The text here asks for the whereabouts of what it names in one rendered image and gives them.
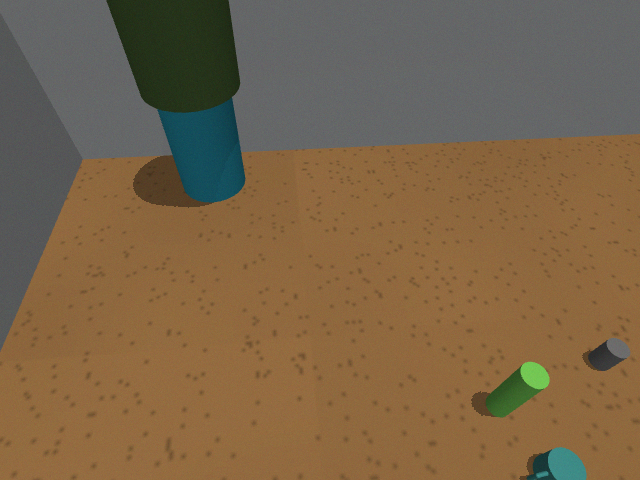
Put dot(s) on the potted plant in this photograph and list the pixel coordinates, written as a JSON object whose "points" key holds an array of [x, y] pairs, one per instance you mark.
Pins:
{"points": [[183, 58]]}

